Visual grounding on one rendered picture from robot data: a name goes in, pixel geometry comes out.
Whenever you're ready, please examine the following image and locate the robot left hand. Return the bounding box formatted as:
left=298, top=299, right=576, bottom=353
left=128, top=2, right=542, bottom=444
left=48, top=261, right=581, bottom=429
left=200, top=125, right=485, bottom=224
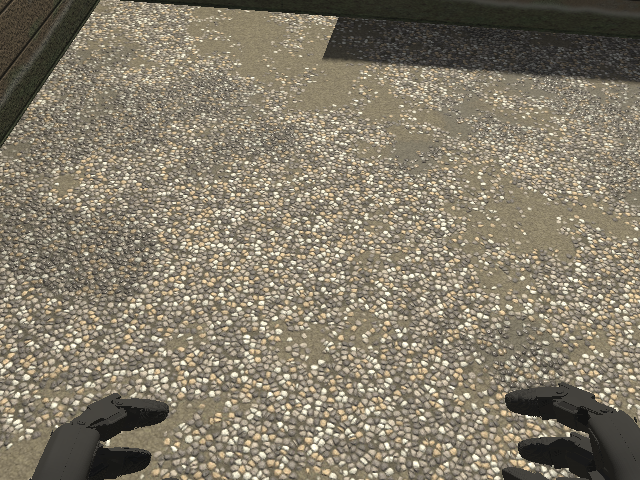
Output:
left=29, top=393, right=179, bottom=480

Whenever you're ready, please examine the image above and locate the robot right hand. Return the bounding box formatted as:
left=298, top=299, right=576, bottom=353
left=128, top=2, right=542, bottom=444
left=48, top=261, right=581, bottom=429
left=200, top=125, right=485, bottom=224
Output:
left=502, top=382, right=640, bottom=480

